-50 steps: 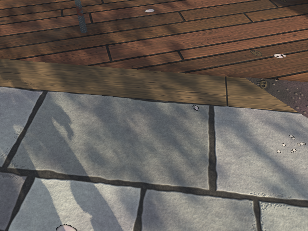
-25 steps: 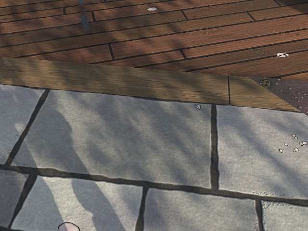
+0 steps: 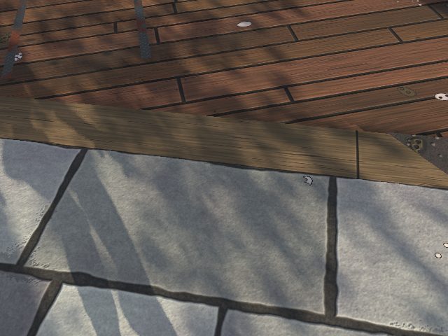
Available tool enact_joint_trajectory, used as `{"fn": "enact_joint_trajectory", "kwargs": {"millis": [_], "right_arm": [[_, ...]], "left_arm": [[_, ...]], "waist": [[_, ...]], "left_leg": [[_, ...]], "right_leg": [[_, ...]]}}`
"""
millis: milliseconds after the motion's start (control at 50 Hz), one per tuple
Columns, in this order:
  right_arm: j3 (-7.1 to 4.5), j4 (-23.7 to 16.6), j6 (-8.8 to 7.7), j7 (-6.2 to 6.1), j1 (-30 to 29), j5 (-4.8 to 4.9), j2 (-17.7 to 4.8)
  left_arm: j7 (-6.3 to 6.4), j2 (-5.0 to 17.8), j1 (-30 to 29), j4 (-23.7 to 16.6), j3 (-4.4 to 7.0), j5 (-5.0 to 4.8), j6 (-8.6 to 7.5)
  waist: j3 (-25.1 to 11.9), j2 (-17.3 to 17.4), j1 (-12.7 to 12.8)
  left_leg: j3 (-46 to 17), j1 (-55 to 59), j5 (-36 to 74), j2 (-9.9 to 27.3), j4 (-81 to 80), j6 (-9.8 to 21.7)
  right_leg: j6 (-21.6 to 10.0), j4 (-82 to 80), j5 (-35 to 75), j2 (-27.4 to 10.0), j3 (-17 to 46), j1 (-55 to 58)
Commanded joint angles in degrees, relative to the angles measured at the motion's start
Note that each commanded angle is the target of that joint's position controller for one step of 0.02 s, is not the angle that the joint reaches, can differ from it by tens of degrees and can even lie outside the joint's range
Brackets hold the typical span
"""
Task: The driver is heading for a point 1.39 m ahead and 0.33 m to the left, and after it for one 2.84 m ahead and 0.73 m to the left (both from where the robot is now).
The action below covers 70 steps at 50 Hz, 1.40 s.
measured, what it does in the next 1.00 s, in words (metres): walks ahead: left foot, then right foot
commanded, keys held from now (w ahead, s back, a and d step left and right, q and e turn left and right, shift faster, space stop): w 0.60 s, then w+q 0.40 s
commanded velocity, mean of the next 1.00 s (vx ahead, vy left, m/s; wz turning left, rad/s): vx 0.48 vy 0.00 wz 0.13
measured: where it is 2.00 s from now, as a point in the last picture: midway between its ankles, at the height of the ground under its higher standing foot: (197, 178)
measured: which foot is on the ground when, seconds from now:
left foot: up 0.00-0.20, down 0.22-0.78, up 0.80-1.00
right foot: down 0.00-0.22, up 0.24-0.74, down 0.76-1.00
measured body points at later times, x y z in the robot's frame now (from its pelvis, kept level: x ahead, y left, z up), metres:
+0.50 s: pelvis +0.28 +0.06 +0.00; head +0.30 +0.06 +0.45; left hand +0.42 +0.33 -0.12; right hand +0.29 -0.20 -0.14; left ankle +0.27 +0.14 -0.74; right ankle +0.39 -0.12 -0.67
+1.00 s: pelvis +0.57 +0.00 +0.00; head +0.59 +0.00 +0.45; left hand +0.58 +0.27 -0.13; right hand +0.71 -0.26 -0.13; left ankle +0.60 +0.17 -0.66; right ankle +0.58 -0.10 -0.74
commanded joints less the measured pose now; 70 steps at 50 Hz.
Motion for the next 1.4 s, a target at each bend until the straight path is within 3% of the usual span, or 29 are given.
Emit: {"fn": "enact_joint_trajectory", "kwargs": {"millis": [20,140,200,220,240,260,280,320,360,480,660,700,740,760,780,800,820,860,900,1040,1180,1240,1280,1300,1320,1340,1360,1380,1400], "right_arm": [[1.19,-6.65,-0.43,0.58,-11.38,-0.22,1.02],[0.64,-9.89,-0.48,1.58,-15.61,0.35,-2.95],[-2.4,-5.15,-0.29,1.09,2.01,0.54,-8.11],[-3.5,-2.75,0.12,0.48,12.17,0.18,-11.15],[-4.32,-1.13,0.37,0.57,17.55,-1.23,-15.69],[-2.86,-1.14,0.28,0.8,15.6,-1.1,-10.93],[-2.01,-1.75,-0.13,0.79,9.5,-0.77,-8.12],[-1.0,-3.44,-0.98,1.3,0.63,-1.4,-4.77],[-0.33,-2.6,-1.36,1.72,-0.69,-2.03,-2.45],[-0.93,0.34,-1.18,-0.58,6.43,-1.7,-6.2],[-1.41,3.36,0.84,-1.74,16.4,-0.28,-7.64],[-1.93,3.05,1.46,-1.99,15.69,-0.18,-8.71],[-1.83,1.99,1.91,-1.9,13.3,-0.46,-8.59],[-0.87,0.5,1.84,-1.77,12.51,-1.2,-6.25],[1.16,-0.54,0.86,-1.39,19.44,-1.11,1.25],[0.72,0.19,-0.2,-1.27,19.15,0.16,-1.35],[-0.9,-1.18,-0.52,-1.39,14.09,1.67,-6.8],[-1.4,-2.23,0.02,-2.04,9.25,0.95,-6.1],[-1.77,-2.11,1.76,-1.99,11.0,0.61,-3.39],[-2.02,-6.7,3.31,-0.97,3.65,-0.19,-1.55],[-1.19,-12.78,3.16,1.73,-8.78,-0.26,-1.11],[-2.47,-13.97,3.5,2.23,-5.91,-0.12,-3.77],[-5.66,-10.5,3.72,1.52,9.29,0.33,-9.23],[-7.65,-8.91,4.29,0.11,16.7,0.3,-15.35],[-7.72,-10.78,3.52,0.2,12.98,0.18,-19.69],[-6.02,-11.24,2.92,0.68,15.11,-0.54,-14.27],[-5.14,-10.75,2.17,0.71,13.4,-0.84,-10.87],[-4.48,-11.48,1.64,0.75,9.18,-0.54,-8.69],[-3.79,-12.35,1.51,0.55,5.25,-0.56,-6.47]], "left_arm": [[1.16,9.11,0.51,-3.12,1.08,0.26,0.06],[1.38,11.4,2.3,-2.72,2.41,-1.1,0.11],[1.26,12.24,-0.27,-3.92,2.9,-0.01,1.49],[1.06,10.97,-0.74,-5.36,2.22,0.66,1.6],[0.26,1.5,6.87,-6.09,-0.11,0.34,0.39],[-0.25,4.66,4.37,-5.43,0.52,-1.0,-1.58],[-0.44,8.92,-2.02,-7.92,1.82,-2.79,-2.62],[0.61,9.9,-7.58,-9.18,2.57,-2.2,-2.82],[1.06,7.58,-5.23,-8.86,2.87,-1.5,-1.08],[1.17,7.87,-16.55,-13.78,3.48,-0.25,0.12],[-1.51,7.45,-33.19,-19.73,2.46,-1.17,-1.34],[-1.92,9.26,-31.25,-19.9,3.02,-1.26,-1.93],[-1.61,12.81,-20.46,-17.16,4.89,-1.25,-2.43],[-1.05,16.59,-9.18,-14.71,6.24,-0.45,-2.56],[-0.74,22.62,-1.66,-13.09,7.84,0.5,-1.99],[-0.84,17.58,-1.35,-13.14,6.39,0.45,-1.76],[-0.66,13.64,-6.55,-14.04,5.14,0.14,-1.8],[-0.76,9.62,-15.1,-15.14,3.87,-0.01,-1.87],[-0.94,8.18,-18.12,-14.63,3.58,0.66,-2.18],[0.68,11.61,-15.95,-12.78,4.94,0.97,-2.13],[1.4,14.39,-10.38,-11.56,6.06,-0.74,-0.01],[1.53,16.76,-11.93,-12.37,6.8,-1.41,1.14],[1.57,17.08,-13.69,-13.19,6.63,-1.7,1.87],[1.52,13.86,-12.62,-14.69,5.46,0.07,1.35],[0.77,6.72,-9.07,-18.24,3.27,0.52,-0.83],[-0.11,11.96,-16.03,-19.41,4.1,-2.01,-3.36],[-0.43,12.72,-19.43,-20.46,4.28,-3.58,-4.28],[0.02,12.15,-19.27,-19.78,4.23,-2.48,-4.5],[0.49,12.92,-18.98,-19.09,4.84,-0.74,-4.0]], "waist": [[8.95,-6.01,0.62],[8.95,-7.63,-1.56],[-3.71,-9.4,-11.19],[-10.45,-6.01,-14.96],[-20.74,11.07,-10.18],[-20.36,10.32,-11.17],[-9.45,8.06,-9.33],[-1.84,-0.61,-5.31],[-0.65,1.78,-1.97],[4.26,0.44,-3.23],[6.65,0.34,-7.83],[5.26,1.51,-5.81],[-1.41,2.21,0.33],[-10.29,0.33,4.79],[-20.47,-13.39,3.18],[-23.93,-16.19,3.79],[-14.08,-12.27,3.05],[-4.09,-6.58,-0.11],[-0.51,-8.44,-3.31],[3.6,-5.04,-3.61],[6.88,-3.81,0.11],[2.93,-6.43,-3.31],[-5.44,-5.3,-11.84],[-10.39,3.97,-13.31],[-16.95,14.83,-6.11],[-18.46,6.5,-10.52],[-10.97,4.43,-9.9],[-6.19,-1.3,-6.92],[-4.19,-1.44,-4.74]], "left_leg": [[1.91,-5.06,7.15,-0.59,-13.73,-1.62],[1.42,2.75,9.53,-2.86,-26.06,1.79],[4.0,25.89,6.52,-7.46,-25.34,5.54],[-5.39,43.42,3.44,0.6,-24.06,8.5],[-36.03,61.16,-13.13,16.24,-32.41,18.35],[-47.8,59.11,-17.68,17.07,-42.05,18.03],[-38.47,50.21,-15.38,15.41,-42.76,14.72],[-22.94,31.9,-1.07,11.26,-45.06,11.68],[-15.36,24.06,2.79,7.72,-47.99,10.8],[-9.61,23.84,6.75,6.89,-52.34,11.9],[-7.81,35.76,9.91,8.69,-47.31,9.32],[-9.7,37.84,13.65,9.97,-43.84,8.42],[-8.04,35.7,27.05,6.8,-31.87,6.36],[-5.65,26.62,21.63,3.21,-16.92,4.36],[-0.62,3.32,-2.11,-6.26,5.91,-0.37],[-8.45,-3.43,-23.1,-6.83,15.36,-0.16],[-9.19,-7.88,-19.88,-3.52,18.94,0.64],[-7.04,-5.15,-10.63,1.38,14.81,0.76],[-7.11,0.66,-6.39,3.6,11.12,0.68],[-6.04,-3.98,8.91,3.6,-4.16,-0.71],[0.54,-5.47,7.92,1.69,-18.33,1.54],[5.22,3.37,-0.43,-3.16,-19.23,4.53],[6.58,25.39,1.56,-8.59,-24.09,8.24],[-9.53,42.05,2.01,1.01,-25.76,12.03],[-44.81,57.62,-8.26,13.85,-36.16,24.04],[-47.85,58.1,-10.52,14.78,-42.41,22.31],[-38.87,52.91,-6.63,13.14,-41.59,19.52],[-31.26,43.59,-0.3,10.33,-41.03,17.11],[-25.5,36.14,5.14,7.87,-41.3,15.39]], "right_leg": [[-7.47,-8.31,18.28,-11.79,7.34,-4.69],[-6.12,-5.93,28.11,-15.82,5.09,1.87],[-3.17,16.2,54.23,-13.59,1.57,1.92],[-1.59,32.65,40.92,-11.25,0.82,-10.87],[2.09,56.22,0.56,0.72,1.45,-31.44],[0.7,65.1,-14.43,1.0,10.23,-37.79],[-0.44,67.63,-11.15,-2.31,8.85,-43.05],[-0.99,61.65,-1.38,-7.96,6.62,-37.65],[-1.02,56.94,1.3,-10.28,6.79,-31.38],[2.02,39.55,13.35,-11.64,5.0,-40.67],[1.5,16.2,18.82,-6.78,2.93,-39.0],[0.59,13.91,14.84,-5.64,3.03,-34.67],[-1.51,11.96,12.72,-2.94,0.8,-18.18],[-4.68,15.21,13.33,-8.75,6.04,-0.35],[-12.92,12.75,5.6,-24.34,29.89,23.74],[-14.43,5.06,0.02,-27.17,42.72,24.1],[-11.04,3.97,-1.22,-25.16,33.79,16.31],[-7.97,-0.11,4.65,-20.9,19.65,-0.12],[-6.58,-4.09,7.76,-17.76,11.18,-8.81],[-7.19,-7.42,18.19,-16.4,-3.21,-9.08],[-5.76,-3.74,23.21,-19.33,-9.25,2.15],[-3.96,6.56,47.3,-19.59,-11.69,4.93],[-1.03,28.15,52.37,-16.18,-13.92,-1.48],[2.02,47.44,26.9,-12.89,-14.04,-17.41],[5.08,66.58,-17.2,0.36,-3.68,-40.38],[3.39,69.34,-16.11,-1.45,6.74,-47.02],[1.65,67.16,-11.57,-4.05,6.12,-50.31],[1.19,61.44,-6.85,-6.92,6.36,-47.19],[1.49,56.17,-4.29,-8.72,6.34,-42.46]]}}
Velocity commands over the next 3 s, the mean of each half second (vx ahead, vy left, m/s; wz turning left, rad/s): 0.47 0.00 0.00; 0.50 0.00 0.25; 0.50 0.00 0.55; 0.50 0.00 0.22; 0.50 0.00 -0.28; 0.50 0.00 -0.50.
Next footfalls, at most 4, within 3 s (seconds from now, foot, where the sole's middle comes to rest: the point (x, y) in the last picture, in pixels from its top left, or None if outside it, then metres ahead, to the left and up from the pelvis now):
0.22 left None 0.31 0.14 -0.78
0.76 right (288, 303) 0.62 -0.10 -0.78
1.30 left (196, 237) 0.85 0.21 -0.78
1.82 right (213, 155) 1.24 0.18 -0.78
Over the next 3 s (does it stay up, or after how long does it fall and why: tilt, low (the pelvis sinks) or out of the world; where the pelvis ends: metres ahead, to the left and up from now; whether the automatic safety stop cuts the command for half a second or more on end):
stays up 1.65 0.40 -0.13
